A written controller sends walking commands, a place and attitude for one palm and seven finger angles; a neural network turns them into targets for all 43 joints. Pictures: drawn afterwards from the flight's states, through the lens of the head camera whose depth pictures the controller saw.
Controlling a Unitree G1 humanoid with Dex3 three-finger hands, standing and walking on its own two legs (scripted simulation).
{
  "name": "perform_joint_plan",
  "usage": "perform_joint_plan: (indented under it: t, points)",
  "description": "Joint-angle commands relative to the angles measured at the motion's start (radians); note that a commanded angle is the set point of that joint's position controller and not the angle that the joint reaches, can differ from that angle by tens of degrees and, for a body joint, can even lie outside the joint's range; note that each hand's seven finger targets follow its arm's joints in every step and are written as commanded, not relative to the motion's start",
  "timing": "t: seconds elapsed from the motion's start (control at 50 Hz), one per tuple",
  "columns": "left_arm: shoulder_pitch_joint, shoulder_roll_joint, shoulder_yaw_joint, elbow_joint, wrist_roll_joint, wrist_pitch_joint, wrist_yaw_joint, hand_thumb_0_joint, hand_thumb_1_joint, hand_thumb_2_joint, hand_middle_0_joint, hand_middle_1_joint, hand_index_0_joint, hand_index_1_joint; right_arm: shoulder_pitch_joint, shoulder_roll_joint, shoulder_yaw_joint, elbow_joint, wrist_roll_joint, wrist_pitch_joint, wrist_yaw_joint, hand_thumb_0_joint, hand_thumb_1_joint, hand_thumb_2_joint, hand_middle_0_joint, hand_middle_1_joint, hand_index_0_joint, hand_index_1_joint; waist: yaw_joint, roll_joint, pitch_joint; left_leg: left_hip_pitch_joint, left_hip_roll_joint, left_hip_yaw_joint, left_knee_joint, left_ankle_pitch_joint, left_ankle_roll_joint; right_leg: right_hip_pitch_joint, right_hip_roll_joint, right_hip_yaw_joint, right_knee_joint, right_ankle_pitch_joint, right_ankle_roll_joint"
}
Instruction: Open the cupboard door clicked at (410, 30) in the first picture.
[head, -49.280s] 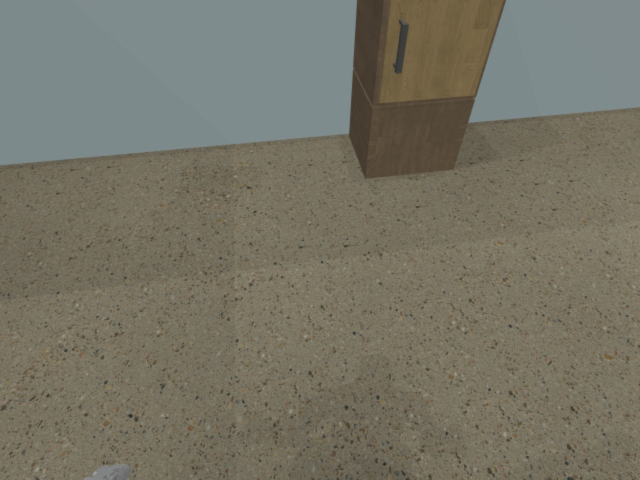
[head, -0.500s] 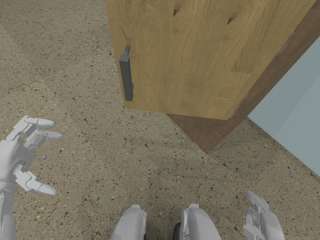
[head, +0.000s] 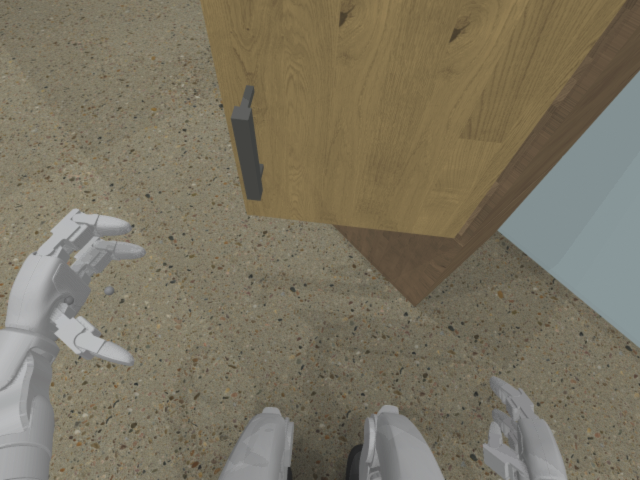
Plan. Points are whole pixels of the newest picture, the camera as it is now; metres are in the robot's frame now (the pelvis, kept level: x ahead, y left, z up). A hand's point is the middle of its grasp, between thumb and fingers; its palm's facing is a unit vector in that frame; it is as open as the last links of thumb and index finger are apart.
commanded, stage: move the hooked fingers beside the handle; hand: left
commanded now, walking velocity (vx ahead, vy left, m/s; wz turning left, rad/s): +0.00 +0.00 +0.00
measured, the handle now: (251, 148) +0.55 +0.14 +0.01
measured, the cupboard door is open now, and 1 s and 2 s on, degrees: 43 43 43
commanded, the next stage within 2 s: none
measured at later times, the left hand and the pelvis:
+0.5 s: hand (156, 231) +0.39 +0.23 +0.03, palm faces -0.07 -1.00 -0.04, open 14.0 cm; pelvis +0.00 +0.00 +0.00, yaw -1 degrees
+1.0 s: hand (180, 194) +0.46 +0.22 +0.02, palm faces -0.05 -1.00 -0.03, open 14.0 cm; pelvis +0.00 +0.00 -0.01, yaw -1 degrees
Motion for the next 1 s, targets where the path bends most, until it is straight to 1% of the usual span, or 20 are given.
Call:
perform_joint_plan:
  t: [0.0,0.04,0.12,0.14,0.24,0.32,0.4,0.44,0.48,0.54,0.62,0.66,0.7,0.74,0.76,0.84,0.88,0.94,0.96,0.98]
  points:
    - [-0.202,0.291,0.119,-0.163,-0.02,-0.054,0.034,0.0,-0.5,0.3,-0.3,-1.2,-0.3,-1.2,0.052,-0.16,-0.069,-0.117,0.003,-0.032,-0.015,0.0,-0.9,-0.9,0.2,0.3,0.2,0.3,-0.002,0.062,-0.369,0.176,0.012,-0.045,-0.207,0.38,-0.036,0.283,0.029,0.075,-0.126,0.182,-0.009]
    - [-0.215,0.281,0.114,-0.159,-0.016,-0.058,0.045,0.0,-0.5,0.3,-0.3,-1.2,-0.3,-1.2,0.052,-0.154,-0.067,-0.116,0.004,-0.025,-0.01,0.0,-0.9,-0.9,0.2,0.3,0.2,0.3,0.003,0.095,-0.393,0.197,0.012,-0.043,-0.215,0.391,-0.041,0.289,0.024,0.076,-0.129,0.192,-0.007]
    - [-0.291,0.231,0.051,-0.117,0.004,-0.062,0.06,0.0,-0.5,0.3,-0.3,-1.2,-0.3,-1.2,0.067,-0.159,-0.068,-0.104,0.005,-0.012,-0.008,0.0,-0.9,-0.9,0.2,0.3,0.2,0.3,-0.028,0.075,-0.382,0.214,0.018,-0.052,-0.222,0.372,-0.04,0.245,0.029,0.069,-0.134,0.171,-0.005]
    - [-0.293,0.258,0.078,-0.103,0.004,-0.063,0.065,0.0,-0.5,0.3,-0.3,-1.2,-0.3,-1.2,0.07,-0.163,-0.071,-0.1,0.003,-0.009,-0.008,0.0,-0.9,-0.9,0.2,0.3,0.2,0.3,-0.022,0.062,-0.386,0.201,0.018,-0.052,-0.221,0.361,-0.039,0.255,0.026,0.072,-0.134,0.168,-0.004]
    - [-0.411,0.25,0.049,-0.02,0.037,-0.071,0.083,0.0,-0.5,0.3,-0.3,-1.2,-0.3,-1.2,0.088,-0.167,-0.069,-0.081,0.003,0.012,-0.009,0.0,-0.9,-0.9,0.2,0.3,0.2,0.3,-0.043,0.07,-0.37,0.199,0.02,-0.056,-0.223,0.341,-0.04,0.212,0.026,0.07,-0.13,0.151,-0.006]
    - [-0.476,0.264,0.052,-0.022,0.052,-0.099,0.1,0.0,-0.5,0.3,-0.3,-1.2,-0.3,-1.2,0.109,-0.165,-0.071,-0.066,-0.005,0.025,-0.006,0.0,-0.9,-0.9,0.2,0.3,0.2,0.3,-0.034,0.107,-0.456,0.262,0.021,-0.059,-0.214,0.443,-0.05,0.23,0.025,0.071,-0.116,0.214,-0.009]
    - [-0.496,0.24,0.032,0.04,0.062,-0.104,0.115,0.0,-0.5,0.3,-0.3,-1.2,-0.3,-1.2,0.12,-0.162,-0.071,-0.059,-0.006,0.048,0.003,0.0,-0.9,-0.9,0.2,0.3,0.2,0.3,-0.045,0.087,-0.436,0.25,0.023,-0.059,-0.205,0.474,-0.051,0.224,0.028,0.067,-0.11,0.238,-0.007]
    - [-0.479,0.273,0.071,0.089,0.072,-0.102,0.124,0.0,-0.5,0.3,-0.3,-1.2,-0.3,-1.2,0.127,-0.165,-0.074,-0.053,-0.007,0.065,0.007,0.0,-0.9,-0.9,0.2,0.3,0.2,0.3,-0.037,0.057,-0.433,0.23,0.025,-0.053,-0.207,0.462,-0.047,0.242,0.028,0.071,-0.113,0.246,-0.003]
    - [-0.528,0.264,0.059,0.102,0.079,-0.106,0.132,0.0,-0.5,0.3,-0.3,-1.2,-0.3,-1.2,0.125,-0.162,-0.071,-0.052,-0.008,0.076,0.009,0.0,-0.9,-0.9,0.2,0.3,0.2,0.3,-0.047,0.055,-0.42,0.197,0.022,-0.045,-0.206,0.415,-0.037,0.246,0.026,0.076,-0.117,0.231,-0.001]
    - [-0.581,0.278,0.062,0.105,0.087,-0.128,0.133,0.0,-0.5,0.3,-0.3,-1.2,-0.3,-1.2,0.138,-0.164,-0.073,-0.045,-0.01,0.088,0.01,0.0,-0.9,-0.9,0.2,0.3,0.2,0.3,-0.047,0.09,-0.456,0.24,0.026,-0.054,-0.2,0.467,-0.046,0.233,0.028,0.075,-0.105,0.255,-0.005]
    - [-0.647,0.253,0.03,0.141,0.097,-0.144,0.135,0.0,-0.5,0.3,-0.3,-1.2,-0.3,-1.2,0.153,-0.165,-0.074,-0.029,-0.014,0.102,0.014,0.0,-0.9,-0.9,0.2,0.3,0.2,0.3,-0.068,0.091,-0.465,0.262,0.03,-0.058,-0.185,0.5,-0.048,0.203,0.032,0.074,-0.102,0.268,-0.003]
    - [-0.659,0.279,0.055,0.194,0.104,-0.14,0.14,0.0,-0.5,0.3,-0.3,-1.2,-0.3,-1.2,0.154,-0.167,-0.072,-0.023,-0.015,0.111,0.013,0.0,-0.9,-0.9,0.2,0.3,0.2,0.3,-0.068,0.057,-0.444,0.2,0.024,-0.049,-0.18,0.437,-0.036,0.224,0.03,0.08,-0.103,0.255,-0.001]
    - [-0.715,0.268,0.036,0.211,0.107,-0.147,0.141,0.0,-0.5,0.3,-0.3,-1.2,-0.3,-1.2,0.155,-0.164,-0.068,-0.023,-0.015,0.115,0.013,0.0,-0.9,-0.9,0.2,0.3,0.2,0.3,-0.077,0.074,-0.431,0.193,0.02,-0.049,-0.176,0.427,-0.034,0.211,0.033,0.08,-0.099,0.25,-0.006]
    - [-0.75,0.31,0.065,0.248,0.121,-0.152,0.146,0.0,-0.5,0.3,-0.3,-1.2,-0.3,-1.2,0.162,-0.17,-0.068,-0.012,-0.018,0.124,0.012,0.0,-0.9,-0.9,0.2,0.3,0.2,0.3,-0.075,0.078,-0.44,0.184,0.021,-0.049,-0.171,0.41,-0.033,0.208,0.03,0.084,-0.098,0.242,-0.004]
    - [-0.769,0.291,0.047,0.273,0.126,-0.152,0.147,0.0,-0.5,0.3,-0.3,-1.2,-0.3,-1.2,0.163,-0.166,-0.065,-0.011,-0.018,0.127,0.014,0.0,-0.9,-0.9,0.2,0.3,0.2,0.3,-0.084,0.072,-0.433,0.167,0.019,-0.046,-0.168,0.388,-0.028,0.205,0.031,0.086,-0.098,0.23,-0.002]
    - [-0.859,0.33,0.06,0.293,0.138,-0.17,0.148,0.0,-0.5,0.3,-0.3,-1.2,-0.3,-1.2,0.18,-0.172,-0.065,0.002,-0.026,0.135,0.014,0.0,-0.9,-0.9,0.2,0.3,0.2,0.3,-0.089,0.116,-0.503,0.208,0.02,-0.056,-0.145,0.438,-0.033,0.185,0.032,0.086,-0.08,0.255,-0.005]
    - [-0.889,0.326,0.053,0.335,0.144,-0.167,0.149,0.0,-0.5,0.3,-0.3,-1.2,-0.3,-1.2,0.182,-0.173,-0.06,0.007,-0.027,0.143,0.015,0.0,-0.9,-0.9,0.2,0.3,0.2,0.3,-0.105,0.081,-0.477,0.176,0.021,-0.055,-0.138,0.421,-0.026,0.183,0.033,0.085,-0.08,0.253,-0.002]
    - [-0.93,0.378,0.083,0.395,0.156,-0.159,0.147,0.0,-0.5,0.3,-0.3,-1.2,-0.3,-1.2,0.196,-0.18,-0.056,0.011,-0.029,0.156,0.014,0.0,-0.9,-0.9,0.2,0.3,0.2,0.3,-0.11,0.083,-0.486,0.138,0.021,-0.054,-0.123,0.406,-0.022,0.183,0.034,0.089,-0.07,0.251,-0.002]
    - [-0.953,0.353,0.056,0.398,0.16,-0.156,0.147,0.0,-0.5,0.3,-0.3,-1.2,-0.3,-1.2,0.194,-0.177,-0.054,0.009,-0.029,0.159,0.016,0.0,-0.9,-0.9,0.2,0.3,0.2,0.3,-0.119,0.101,-0.486,0.134,0.019,-0.052,-0.121,0.391,-0.02,0.172,0.034,0.09,-0.071,0.24,0.0]
    - [-0.961,0.372,0.069,0.417,0.166,-0.154,0.15,0.0,-0.5,0.3,-0.3,-1.2,-0.3,-1.2,0.197,-0.181,-0.053,0.01,-0.03,0.163,0.016,0.0,-0.9,-0.9,0.2,0.3,0.2,0.3,-0.12,0.097,-0.469,0.13,0.021,-0.057,-0.123,0.383,-0.021,0.157,0.035,0.086,-0.07,0.228,-0.002]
